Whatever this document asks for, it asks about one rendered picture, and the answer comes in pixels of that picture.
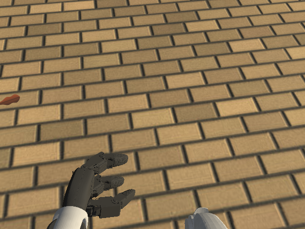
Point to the left robot forearm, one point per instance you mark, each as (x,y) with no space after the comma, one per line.
(69,217)

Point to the robot left hand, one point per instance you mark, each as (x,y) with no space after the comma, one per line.
(86,183)

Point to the robot right thigh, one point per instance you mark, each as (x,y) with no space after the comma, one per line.
(204,221)

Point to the robot right shin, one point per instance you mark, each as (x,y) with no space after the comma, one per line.
(200,210)

